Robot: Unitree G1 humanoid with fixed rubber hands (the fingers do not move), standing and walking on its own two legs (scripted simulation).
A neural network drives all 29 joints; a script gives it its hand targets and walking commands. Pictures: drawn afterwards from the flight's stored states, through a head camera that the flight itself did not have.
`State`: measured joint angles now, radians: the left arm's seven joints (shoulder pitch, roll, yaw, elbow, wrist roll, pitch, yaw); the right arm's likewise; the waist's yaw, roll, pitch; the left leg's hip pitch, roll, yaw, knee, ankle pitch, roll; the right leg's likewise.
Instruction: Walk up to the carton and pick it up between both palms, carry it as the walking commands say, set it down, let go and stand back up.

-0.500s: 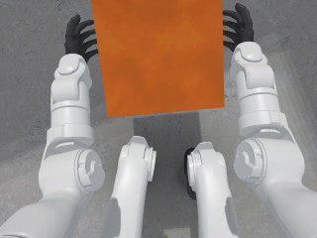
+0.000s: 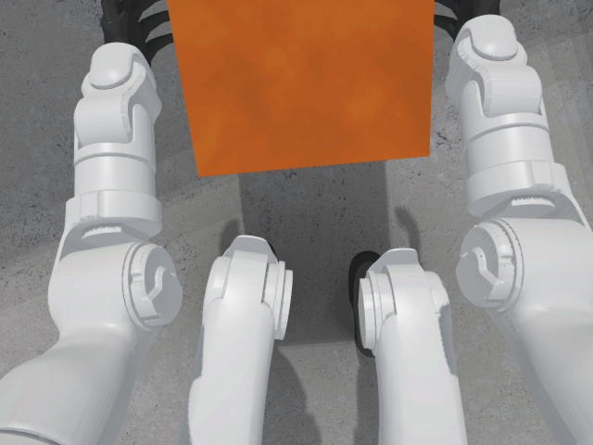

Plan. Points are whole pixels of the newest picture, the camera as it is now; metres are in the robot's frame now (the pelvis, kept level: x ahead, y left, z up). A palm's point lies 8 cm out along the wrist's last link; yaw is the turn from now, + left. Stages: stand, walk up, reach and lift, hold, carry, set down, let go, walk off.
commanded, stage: set down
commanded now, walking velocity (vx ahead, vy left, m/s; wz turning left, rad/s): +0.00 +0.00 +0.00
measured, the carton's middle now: (301, 50) +0.54 +0.05 -0.23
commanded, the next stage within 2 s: none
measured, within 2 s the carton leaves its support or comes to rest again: rests again in 1.42 s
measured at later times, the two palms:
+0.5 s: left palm (153, 56) +0.52 +0.23 -0.20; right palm (446, 35) +0.57 -0.12 -0.21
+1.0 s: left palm (158, 62) +0.51 +0.23 -0.22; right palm (444, 44) +0.56 -0.12 -0.22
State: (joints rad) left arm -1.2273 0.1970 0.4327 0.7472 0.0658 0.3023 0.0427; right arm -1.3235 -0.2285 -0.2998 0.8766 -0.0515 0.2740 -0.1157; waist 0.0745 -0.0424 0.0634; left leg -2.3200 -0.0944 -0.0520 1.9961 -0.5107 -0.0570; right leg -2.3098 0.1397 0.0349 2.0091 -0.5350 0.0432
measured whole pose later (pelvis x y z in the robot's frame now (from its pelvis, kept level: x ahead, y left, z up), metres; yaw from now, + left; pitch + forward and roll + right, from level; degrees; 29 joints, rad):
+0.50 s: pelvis +0.01 +0.00 -0.03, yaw +0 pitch +40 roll +1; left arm -1.30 0.28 0.33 0.88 -0.05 0.21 0.05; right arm -1.43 -0.31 -0.15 1.03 0.08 0.19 -0.14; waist 0.08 -0.03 0.31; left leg -2.26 -0.05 -0.02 2.18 -0.61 -0.04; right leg -2.25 0.12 0.01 2.20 -0.63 0.02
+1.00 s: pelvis +0.00 +0.00 -0.05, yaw +0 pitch +33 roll +0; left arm -1.40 0.34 0.27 1.03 -0.10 0.19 0.05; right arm -1.51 -0.35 -0.10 1.14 0.13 0.18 -0.10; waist 0.08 -0.02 0.43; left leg -2.23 -0.03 0.00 2.23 -0.59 -0.01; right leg -2.22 0.10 0.00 2.25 -0.62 0.01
